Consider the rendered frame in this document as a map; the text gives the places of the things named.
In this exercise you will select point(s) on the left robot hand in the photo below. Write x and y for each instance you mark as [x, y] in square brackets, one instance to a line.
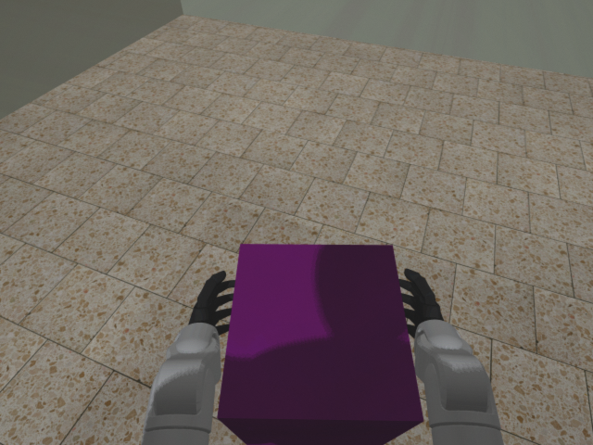
[207, 302]

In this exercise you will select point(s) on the left robot forearm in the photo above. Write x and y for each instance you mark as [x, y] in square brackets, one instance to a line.
[180, 406]

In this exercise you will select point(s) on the right robot forearm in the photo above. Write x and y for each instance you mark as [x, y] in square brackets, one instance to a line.
[459, 397]

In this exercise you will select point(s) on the carton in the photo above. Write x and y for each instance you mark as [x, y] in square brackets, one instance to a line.
[318, 350]

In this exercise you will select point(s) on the right robot hand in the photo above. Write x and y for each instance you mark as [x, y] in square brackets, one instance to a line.
[424, 304]

